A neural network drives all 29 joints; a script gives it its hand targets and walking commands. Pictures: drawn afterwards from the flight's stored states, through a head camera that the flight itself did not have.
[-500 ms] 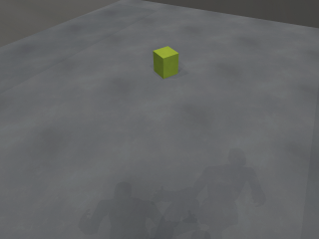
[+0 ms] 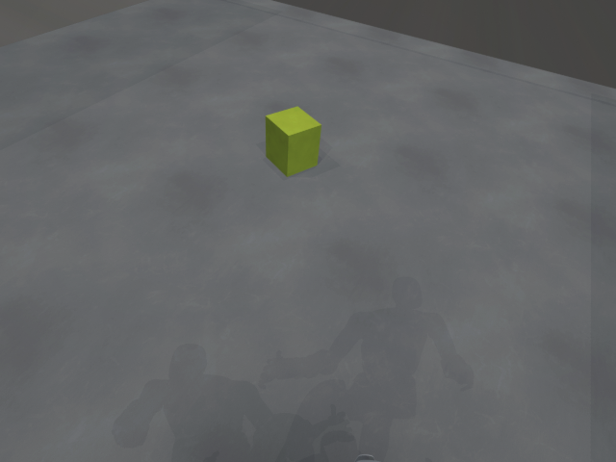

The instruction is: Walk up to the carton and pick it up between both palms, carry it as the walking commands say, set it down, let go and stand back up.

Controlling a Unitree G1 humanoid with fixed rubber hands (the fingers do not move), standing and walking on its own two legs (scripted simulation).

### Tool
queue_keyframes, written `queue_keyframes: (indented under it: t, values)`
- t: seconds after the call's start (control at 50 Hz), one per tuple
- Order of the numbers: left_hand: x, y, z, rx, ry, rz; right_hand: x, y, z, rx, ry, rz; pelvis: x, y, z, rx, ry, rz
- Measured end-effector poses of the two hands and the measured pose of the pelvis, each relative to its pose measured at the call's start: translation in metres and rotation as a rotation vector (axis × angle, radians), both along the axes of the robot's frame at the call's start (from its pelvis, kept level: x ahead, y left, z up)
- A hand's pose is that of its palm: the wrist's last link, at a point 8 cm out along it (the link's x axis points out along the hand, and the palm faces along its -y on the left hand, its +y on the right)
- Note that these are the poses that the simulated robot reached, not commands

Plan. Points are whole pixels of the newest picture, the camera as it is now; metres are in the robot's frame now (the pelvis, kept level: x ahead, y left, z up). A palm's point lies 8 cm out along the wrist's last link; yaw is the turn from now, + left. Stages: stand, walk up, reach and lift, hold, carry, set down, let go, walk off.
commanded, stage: walk up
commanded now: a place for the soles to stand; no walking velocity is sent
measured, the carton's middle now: (292, 141) +1.76 -0.02 -0.65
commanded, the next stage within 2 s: none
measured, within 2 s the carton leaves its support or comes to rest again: neither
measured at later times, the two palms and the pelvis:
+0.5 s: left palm (82, 369) +0.31 +0.32 -0.10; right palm (478, 292) +0.44 -0.33 -0.09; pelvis +0.29 -0.02 -0.01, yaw +2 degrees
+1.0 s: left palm (141, 219) +0.61 +0.31 -0.08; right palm (461, 233) +0.62 -0.37 -0.11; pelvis +0.53 -0.03 -0.02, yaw +1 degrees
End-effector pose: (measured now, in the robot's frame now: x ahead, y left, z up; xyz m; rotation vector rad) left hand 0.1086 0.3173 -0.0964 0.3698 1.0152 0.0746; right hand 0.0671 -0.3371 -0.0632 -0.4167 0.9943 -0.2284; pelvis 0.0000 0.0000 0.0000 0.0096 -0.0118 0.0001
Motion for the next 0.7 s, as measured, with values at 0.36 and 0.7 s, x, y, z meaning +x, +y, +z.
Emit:
queue_keyframes:
  t: [0.36,0.7]
  values:
    - [0.193,-0.025,0.022,0.099,-0.064,0.086,0.241,-0.023,-0.041,0.084,0.024,0.060,0.210,-0.038,-0.009,-0.023,0.014,0.023]
    - [0.330,0.007,-0.017,0.055,0.074,0.094,0.436,-0.004,-0.009,-0.008,-0.073,0.054,0.387,-0.007,-0.015,0.014,-0.006,-0.001]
